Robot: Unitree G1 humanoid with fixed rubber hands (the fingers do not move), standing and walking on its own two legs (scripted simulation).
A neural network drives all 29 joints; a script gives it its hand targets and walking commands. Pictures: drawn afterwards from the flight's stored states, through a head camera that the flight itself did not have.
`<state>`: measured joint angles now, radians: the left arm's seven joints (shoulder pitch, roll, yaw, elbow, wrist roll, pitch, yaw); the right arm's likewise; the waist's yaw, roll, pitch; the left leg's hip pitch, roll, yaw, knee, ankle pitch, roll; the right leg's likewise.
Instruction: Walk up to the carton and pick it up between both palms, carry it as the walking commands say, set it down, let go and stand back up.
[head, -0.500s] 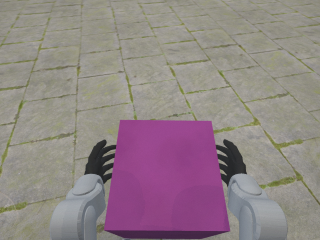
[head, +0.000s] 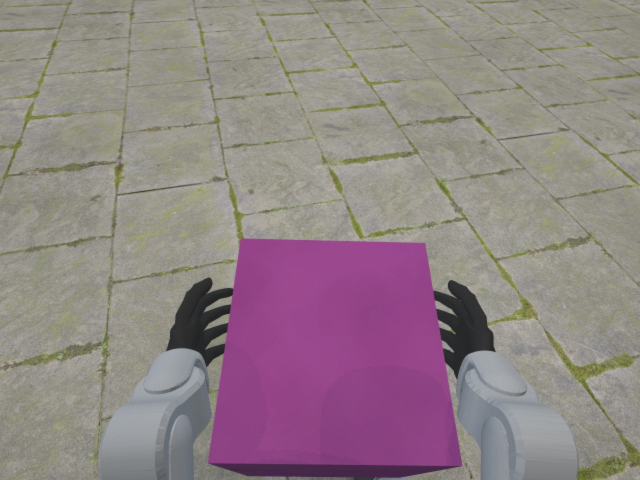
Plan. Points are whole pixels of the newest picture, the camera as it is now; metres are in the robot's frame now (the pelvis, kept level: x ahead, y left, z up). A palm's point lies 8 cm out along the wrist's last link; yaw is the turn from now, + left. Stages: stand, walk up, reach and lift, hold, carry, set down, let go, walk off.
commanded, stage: carry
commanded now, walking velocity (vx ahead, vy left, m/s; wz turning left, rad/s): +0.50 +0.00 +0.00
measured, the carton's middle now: (328, 370) +0.25 +0.00 +0.02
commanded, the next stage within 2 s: none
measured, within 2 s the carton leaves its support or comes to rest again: neither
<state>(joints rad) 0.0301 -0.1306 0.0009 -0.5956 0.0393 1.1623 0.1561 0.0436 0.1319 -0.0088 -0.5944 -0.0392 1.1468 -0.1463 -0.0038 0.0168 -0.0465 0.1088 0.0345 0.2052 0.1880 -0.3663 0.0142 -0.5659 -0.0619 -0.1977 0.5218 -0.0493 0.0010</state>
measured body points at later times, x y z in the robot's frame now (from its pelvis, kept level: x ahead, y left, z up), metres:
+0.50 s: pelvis +0.36 +0.04 -0.01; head +0.35 +0.04 +0.44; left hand +0.61 +0.18 +0.08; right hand +0.61 -0.11 +0.08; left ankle +0.47 +0.13 -0.74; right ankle +0.19 -0.10 -0.73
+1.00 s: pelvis +0.71 +0.03 -0.02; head +0.72 +0.03 +0.43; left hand +0.96 +0.18 +0.07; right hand +0.96 -0.12 +0.07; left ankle +0.48 +0.13 -0.70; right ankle +0.81 -0.06 -0.74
